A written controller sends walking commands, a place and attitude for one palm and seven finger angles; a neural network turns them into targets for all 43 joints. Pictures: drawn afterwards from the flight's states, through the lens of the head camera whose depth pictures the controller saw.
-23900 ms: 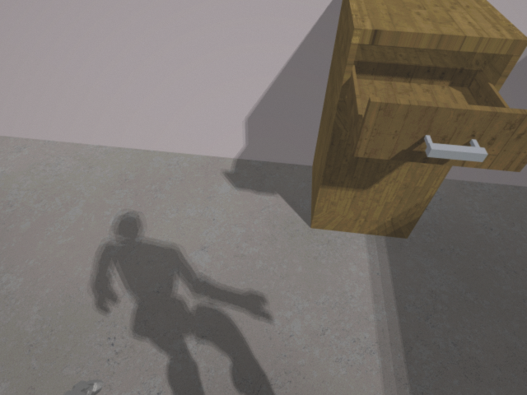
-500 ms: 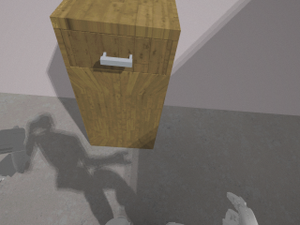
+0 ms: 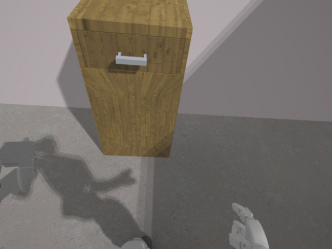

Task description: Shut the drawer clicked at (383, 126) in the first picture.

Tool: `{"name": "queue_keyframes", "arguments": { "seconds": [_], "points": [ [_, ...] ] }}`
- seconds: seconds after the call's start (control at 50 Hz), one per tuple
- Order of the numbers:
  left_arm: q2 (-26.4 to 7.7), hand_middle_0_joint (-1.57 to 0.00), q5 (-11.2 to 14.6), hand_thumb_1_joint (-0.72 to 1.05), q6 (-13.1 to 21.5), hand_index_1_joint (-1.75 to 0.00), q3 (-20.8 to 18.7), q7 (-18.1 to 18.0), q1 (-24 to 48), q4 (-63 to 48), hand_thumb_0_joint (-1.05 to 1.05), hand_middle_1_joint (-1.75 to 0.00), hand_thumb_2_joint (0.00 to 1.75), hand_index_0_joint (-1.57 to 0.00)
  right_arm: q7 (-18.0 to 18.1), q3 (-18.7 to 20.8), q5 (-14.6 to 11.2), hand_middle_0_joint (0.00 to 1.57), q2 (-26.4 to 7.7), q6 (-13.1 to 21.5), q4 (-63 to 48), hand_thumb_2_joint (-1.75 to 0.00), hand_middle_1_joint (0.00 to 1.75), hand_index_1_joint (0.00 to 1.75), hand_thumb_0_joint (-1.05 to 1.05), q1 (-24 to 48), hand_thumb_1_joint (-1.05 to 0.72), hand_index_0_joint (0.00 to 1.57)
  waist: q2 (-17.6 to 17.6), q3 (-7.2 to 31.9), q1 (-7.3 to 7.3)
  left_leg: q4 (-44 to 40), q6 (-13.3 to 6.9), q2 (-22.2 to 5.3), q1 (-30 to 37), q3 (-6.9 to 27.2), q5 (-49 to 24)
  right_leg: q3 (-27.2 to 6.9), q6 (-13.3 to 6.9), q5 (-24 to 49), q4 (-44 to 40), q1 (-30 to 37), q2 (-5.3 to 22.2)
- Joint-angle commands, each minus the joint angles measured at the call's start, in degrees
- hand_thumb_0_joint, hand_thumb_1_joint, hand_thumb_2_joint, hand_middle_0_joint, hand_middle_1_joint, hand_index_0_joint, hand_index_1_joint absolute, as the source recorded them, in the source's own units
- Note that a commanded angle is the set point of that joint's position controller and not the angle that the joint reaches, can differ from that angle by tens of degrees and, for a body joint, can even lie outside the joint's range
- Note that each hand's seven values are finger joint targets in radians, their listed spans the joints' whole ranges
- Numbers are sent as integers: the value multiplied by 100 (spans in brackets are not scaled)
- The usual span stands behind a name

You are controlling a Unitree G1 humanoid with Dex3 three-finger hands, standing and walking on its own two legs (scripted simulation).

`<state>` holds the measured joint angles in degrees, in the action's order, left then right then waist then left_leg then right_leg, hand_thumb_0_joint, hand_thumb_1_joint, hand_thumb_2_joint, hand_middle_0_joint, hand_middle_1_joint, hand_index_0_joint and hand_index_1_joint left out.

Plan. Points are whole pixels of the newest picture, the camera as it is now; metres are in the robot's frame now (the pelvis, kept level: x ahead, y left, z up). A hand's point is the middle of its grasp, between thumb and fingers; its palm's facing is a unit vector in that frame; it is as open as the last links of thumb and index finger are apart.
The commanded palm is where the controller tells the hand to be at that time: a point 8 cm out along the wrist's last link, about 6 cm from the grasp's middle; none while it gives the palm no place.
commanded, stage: stop stepping back and stand still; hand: left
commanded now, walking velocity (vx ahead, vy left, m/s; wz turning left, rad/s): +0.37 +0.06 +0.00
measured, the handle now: (131, 58) +0.79 +0.19 +0.03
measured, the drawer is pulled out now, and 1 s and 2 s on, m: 0.00 0.00 0.00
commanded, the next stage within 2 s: let the arm hang, fingers relaxed in 1.14 s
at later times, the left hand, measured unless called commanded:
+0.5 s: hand out of the picture +0.13 +0.27 +0.18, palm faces +0.46 -0.80 -0.38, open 3.2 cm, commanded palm +0.07 +0.30 +0.19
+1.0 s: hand (9, 194) +0.16 +0.26 +0.17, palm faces +0.39 -0.80 -0.46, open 3.2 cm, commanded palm +0.10 +0.30 +0.19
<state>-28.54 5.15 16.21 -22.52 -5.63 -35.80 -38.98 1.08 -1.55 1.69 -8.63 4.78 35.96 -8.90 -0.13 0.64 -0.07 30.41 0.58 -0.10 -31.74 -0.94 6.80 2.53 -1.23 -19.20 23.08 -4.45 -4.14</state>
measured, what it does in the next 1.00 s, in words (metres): steps on the spot: left foot, then left foot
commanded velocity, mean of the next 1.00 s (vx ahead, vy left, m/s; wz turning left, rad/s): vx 0.06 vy -0.01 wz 0.00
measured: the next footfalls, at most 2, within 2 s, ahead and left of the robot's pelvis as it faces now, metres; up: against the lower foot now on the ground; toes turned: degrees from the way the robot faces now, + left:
left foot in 0.08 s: +0.12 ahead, +0.08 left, +0.00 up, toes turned -2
left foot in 0.46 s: +0.05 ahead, +0.12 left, +0.00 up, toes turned +1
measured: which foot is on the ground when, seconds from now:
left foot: up 0.00-0.06, down 0.08-0.30, up 0.32-0.44, down 0.46-0.68, up 0.70-0.90, down 0.92-1.00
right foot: down 0.00-1.00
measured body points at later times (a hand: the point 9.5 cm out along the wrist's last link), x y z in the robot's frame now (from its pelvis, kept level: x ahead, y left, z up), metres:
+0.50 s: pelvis -0.05 +0.02 -0.01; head -0.08 +0.03 +0.44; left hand +0.10 +0.31 +0.20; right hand +0.08 -0.24 -0.09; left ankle +0.01 +0.12 -0.73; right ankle -0.08 -0.10 -0.73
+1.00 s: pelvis -0.02 +0.02 +0.01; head +0.00 +0.02 +0.45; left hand +0.14 +0.30 +0.19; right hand +0.15 -0.23 -0.08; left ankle +0.00 +0.14 -0.73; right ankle -0.05 -0.08 -0.73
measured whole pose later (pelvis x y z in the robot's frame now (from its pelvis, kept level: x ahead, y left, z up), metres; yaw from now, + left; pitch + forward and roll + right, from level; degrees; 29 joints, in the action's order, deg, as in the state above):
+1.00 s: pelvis -0.02 +0.02 +0.01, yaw +2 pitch -1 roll +1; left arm -21.0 1.1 13.3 -20.4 -8.3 -34.1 -32.3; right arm 3.8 1.2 -0.8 -13.6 5.6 35.5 -10.6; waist -0.9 -4.5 -0.8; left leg 29.0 0.0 -0.7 -14.2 -2.8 13.5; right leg 2.4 -1.7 -19.1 31.2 -10.5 -0.6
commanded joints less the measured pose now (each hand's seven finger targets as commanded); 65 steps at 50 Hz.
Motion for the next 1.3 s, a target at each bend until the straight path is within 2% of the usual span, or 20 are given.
{"name": "queue_keyframes", "arguments": {
  "seconds": [0.0, 0.08, 0.14, 0.24, 0.28, 0.34, 0.4, 0.44, 0.5, 0.6, 0.62, 0.66, 0.68, 0.76, 0.84, 0.9, 0.96, 1.2, 1.22, 1.28],
  "points": [
    [-370, -140, 4, 90, -168, -160, -582, -151, 151, -484, 0, -160, 90, -140, 249, 320, -176, 20, -863, 81, -856, -90, 30, 30, 0, 390, -90, 20, -306, -367, 234, 1418, 13, -152, 1748, 389, 981, -709, -709, 86, -804, -2597, 1698],
    [-403, -140, -157, 90, -147, -160, -450, -273, 882, -209, 0, -160, 90, -140, 453, 334, -317, 20, -1168, 437, -895, -90, 30, 30, 0, 281, -90, 20, 480, -392, 79, -1066, -417, -677, 1818, 1314, 481, -296, 236, 217, 140, -1505, 423],
    [-403, -140, -190, 90, -71, -160, -530, -269, 570, -760, 0, -160, 90, -140, 416, 311, -165, 20, -1054, 553, -931, -90, 30, 30, 0, 237, -90, 20, 1356, 52, 6, -2997, -101, -991, 1109, 2451, 3442, -149, 74, -1026, 1085, -560, -35],
    [-460, -140, -262, 90, -25, -160, -638, -200, -668, -930, 0, -160, 90, -140, 246, 406, -151, 20, -990, 513, -979, -90, 30, 30, 0, 138, -90, 20, 388, 572, -39, -1070, -3, -80, 1247, 532, 1825, -297, -119, -897, -643, -92, 418],
    [-632, -140, -176, 90, -43, -160, -916, -272, -660, -861, 0, -160, 90, -140, 258, 537, -107, 20, -1019, 370, -853, -90, 30, 30, 0, -32, -90, 20, -1051, 390, 15, 1484, 11, 203, 1400, 237, 1197, -1927, -919, -2303, -1432, -1511, 1647],
    [-329, -140, -227, 90, -73, -160, -674, -383, 312, -304, 0, -160, 90, -140, 280, 471, -150, 20, -972, 299, -728, -90, 30, 30, 0, -106, -90, 20, -478, -406, 230, 1905, -121, -297, 439, 352, 1434, -1911, -1010, -2018, -1099, -1734, 2086],
    [-150, -140, -345, 90, -92, -160, -329, -421, 1000, 52, 0, -160, 90, -140, 436, 442, -177, 20, -1023, 421, -654, -90, 30, 30, 0, 8, -90, 20, -50, -619, 227, 84, -297, -205, 1856, -44, 1421, -981, -570, -1959, -183, -2255, 1371],
    [-38, -140, -347, 90, -15, -160, -212, -421, 1135, -391, 0, -160, 90, -140, 465, 432, -187, 20, -1174, 525, -805, -90, 30, 30, 0, -10, -90, 20, 1327, -430, 177, -1168, -778, -980, 2263, 1711, 2123, -268, -50, -1093, 1353, -2412, 406],
    [-275, -140, -362, 90, -21, -160, -471, -355, 817, -626, 0, -160, 90, -140, 360, 357, -135, 20, -882, 694, -832, -90, 30, 30, 0, 40, -90, 20, 1298, -251, 158, -2430, -1242, -1721, 1343, 3338, 3690, -430, 88, -1102, 3297, -2151, 301],
    [-281, -140, -375, 90, -80, -160, -597, -350, -184, -835, 0, -160, 90, -140, 204, 323, -113, 20, -915, 596, -895, -90, 30, 30, 0, 182, -90, 20, 903, 74, -48, -1476, -595, -951, 87, 1068, 2750, 15, 9, -515, 699, 205, 310],
    [-280, -140, -399, 90, -89, -160, -623, -340, -298, -675, 0, -160, 90, -140, 202, 333, -108, 20, -893, 507, -912, -90, 30, 30, 0, 157, -90, 20, 596, 25, -26, -821, -412, -613, -197, 659, 2644, -352, -80, -622, 114, 399, 455],
    [-363, -140, -329, 90, -161, -160, -688, -342, -52, -549, 0, -160, 90, -140, 191, 444, -127, 20, -862, 322, -938, -90, 30, 30, 0, 137, -90, 20, -1125, -162, 10, 2051, -107, 105, -305, 72, 1896, -3273, -800, -2305, -1576, -745, 2116],
    [-335, -140, -343, 90, -127, -160, -687, -372, 319, -572, 0, -160, 90, -140, 169, 455, -110, 20, -928, 305, -882, -90, 30, 30, 0, 88, -90, 20, -877, -286, 95, 2677, -66, 57, -263, 178, 1667, -3399, -819, -1912, -1667, -1042, 2294],
    [-149, -140, -325, 90, 40, -160, -550, -405, 147, 90, 0, -160, 90, -140, 270, 346, -180, 20, -801, 338, -757, -90, 30, 30, 0, 64, -90, 20, -451, 32, 137, 1631, -80, -180, 273, 63, 1168, -1528, -661, 1902, -544, -301, 1827],
    [-91, -140, -318, 90, 90, -160, -401, -409, 248, -173, 0, -160, 90, -140, 327, 336, -205, 20, -818, 448, -860, -90, 30, 30, 0, 219, -90, 20, -654, 212, -23, -303, -266, -9, 1660, -228, 293, -894, -15, 3173, 43, -232, 1456],
    [-245, -140, -306, 90, 158, -160, -419, -376, 282, -778, 0, -160, 90, -140, 327, 461, -274, 20, -1076, 460, -1012, -90, 30, 30, 0, 224, -90, 20, 28, 566, -112, -501, -480, -660, 2730, 261, -1878, -587, 502, 2915, 605, -564, 943],
    [-339, -140, -356, 90, 90, -160, -622, -329, -38, -787, 0, -160, 90, -140, 290, 423, -277, 20, -959, 376, -1078, -90, 30, 30, 0, 173, -90, 20, 524, 745, -33, -299, -417, -677, 2785, 298, -2944, -329, 328, 3029, 680, -508, 646],
    [-207, -140, -169, 90, -84, -160, -580, -282, -349, -488, 0, -160, 90, -140, 339, 379, -228, 20, -945, 286, -1148, -90, 30, 30, 0, 249, -90, 20, 292, 417, 8, -854, -234, -523, 2009, 332, -254, -550, 160, 1478, -297, -421, 593],
    [462, -140, -798, 90, -946, -160, 1682, 491, 702, 4309, 0, -160, 90, -140, -197, 688, -240, 20, -2069, 566, 316, -90, 30, 30, 0, 659, -90, 20, 419, 40, 221, 175, -266, -649, 1482, 474, -1041, -258, -25, 2146, 541, -1241, 1128],
    [484, -128, -757, 90, -1432, -147, 1638, 598, 1233, 4948, 0, -147, 90, -128, -165, 580, -172, 20, -1635, -6, 233, -90, 30, 30, 0, 90, -90, 20, -395, 531, 106, 80, -433, -787, 1584, 697, -517, -477, -116, 1001, 600, -1397, 934]
  ]
}}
